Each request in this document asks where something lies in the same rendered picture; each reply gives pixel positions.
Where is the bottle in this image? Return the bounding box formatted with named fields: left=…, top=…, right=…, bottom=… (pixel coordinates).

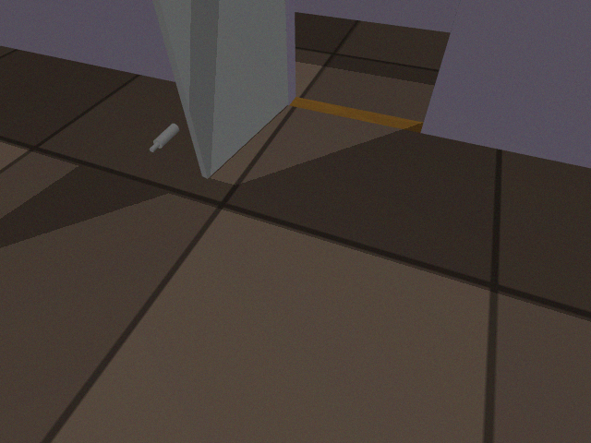
left=150, top=124, right=179, bottom=152

